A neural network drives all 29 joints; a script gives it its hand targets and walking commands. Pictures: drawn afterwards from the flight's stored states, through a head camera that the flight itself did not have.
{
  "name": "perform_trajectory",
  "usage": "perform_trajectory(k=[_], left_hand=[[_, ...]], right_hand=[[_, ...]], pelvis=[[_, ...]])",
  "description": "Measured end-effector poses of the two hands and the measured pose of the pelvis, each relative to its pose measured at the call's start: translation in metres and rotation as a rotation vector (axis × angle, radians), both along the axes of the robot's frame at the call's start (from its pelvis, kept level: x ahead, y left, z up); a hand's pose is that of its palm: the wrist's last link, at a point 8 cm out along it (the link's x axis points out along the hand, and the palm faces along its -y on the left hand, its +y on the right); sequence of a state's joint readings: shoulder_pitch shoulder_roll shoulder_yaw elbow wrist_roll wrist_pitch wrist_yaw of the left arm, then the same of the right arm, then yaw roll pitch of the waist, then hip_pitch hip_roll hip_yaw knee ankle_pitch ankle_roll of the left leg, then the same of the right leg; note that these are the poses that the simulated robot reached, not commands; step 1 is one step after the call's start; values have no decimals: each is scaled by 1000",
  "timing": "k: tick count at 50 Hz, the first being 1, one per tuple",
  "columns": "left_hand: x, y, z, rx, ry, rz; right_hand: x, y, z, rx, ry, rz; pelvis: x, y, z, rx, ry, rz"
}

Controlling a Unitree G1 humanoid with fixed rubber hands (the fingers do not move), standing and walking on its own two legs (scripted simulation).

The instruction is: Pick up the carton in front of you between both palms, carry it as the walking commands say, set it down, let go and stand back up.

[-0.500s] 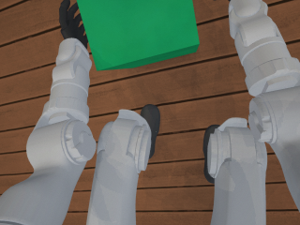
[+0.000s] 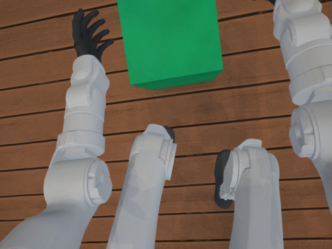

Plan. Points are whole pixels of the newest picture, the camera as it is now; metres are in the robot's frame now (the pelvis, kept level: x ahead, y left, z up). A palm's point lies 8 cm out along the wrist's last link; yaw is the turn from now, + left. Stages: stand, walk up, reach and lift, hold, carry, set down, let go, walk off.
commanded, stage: set down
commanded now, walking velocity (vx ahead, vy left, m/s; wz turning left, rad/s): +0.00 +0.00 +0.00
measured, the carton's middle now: (174, 46) +0.53 +0.10 -0.31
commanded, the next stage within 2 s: let go in 0.68 s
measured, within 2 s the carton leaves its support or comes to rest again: neither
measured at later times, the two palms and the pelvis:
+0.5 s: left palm (26, 29) +0.46 +0.25 +0.03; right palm out of the picture +0.59 -0.12 +0.03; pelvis +0.02 +0.00 +0.13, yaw -1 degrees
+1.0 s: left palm out of the picture +0.41 +0.24 +0.16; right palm out of the picture +0.50 -0.16 +0.14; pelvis +0.07 +0.01 +0.25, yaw -4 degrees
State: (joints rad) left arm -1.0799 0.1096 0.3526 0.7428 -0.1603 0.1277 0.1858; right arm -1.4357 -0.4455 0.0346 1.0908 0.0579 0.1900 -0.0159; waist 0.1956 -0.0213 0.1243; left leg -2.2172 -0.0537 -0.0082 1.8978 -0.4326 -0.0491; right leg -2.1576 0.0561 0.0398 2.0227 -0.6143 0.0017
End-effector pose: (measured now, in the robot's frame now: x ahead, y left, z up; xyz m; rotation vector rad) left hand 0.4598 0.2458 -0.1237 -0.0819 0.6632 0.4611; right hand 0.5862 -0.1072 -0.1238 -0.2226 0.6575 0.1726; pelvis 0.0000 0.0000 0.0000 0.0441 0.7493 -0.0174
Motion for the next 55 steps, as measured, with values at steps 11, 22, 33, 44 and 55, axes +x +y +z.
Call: perform_trajectory(k=[11,22,33,44,55], left_hand=[[2,-2,65,15,-12,-17],[-2,2,135,17,-18,-10],[-5,2,203,16,-23,-15],[-20,-8,251,37,14,-139],[-73,-3,313,64,121,-390]], right_hand=[[5,-12,64,8,-7,-3],[4,-16,131,10,-5,12],[5,-19,202,11,5,17],[-27,-33,245,-11,10,-59],[-128,-57,295,-57,31,-261]], pelvis=[[12,2,53,-8,69,-3],[21,0,111,-7,84,-12],[32,-1,169,-13,61,-20],[49,4,221,-32,18,-27],[79,16,280,-55,-180,-41]])
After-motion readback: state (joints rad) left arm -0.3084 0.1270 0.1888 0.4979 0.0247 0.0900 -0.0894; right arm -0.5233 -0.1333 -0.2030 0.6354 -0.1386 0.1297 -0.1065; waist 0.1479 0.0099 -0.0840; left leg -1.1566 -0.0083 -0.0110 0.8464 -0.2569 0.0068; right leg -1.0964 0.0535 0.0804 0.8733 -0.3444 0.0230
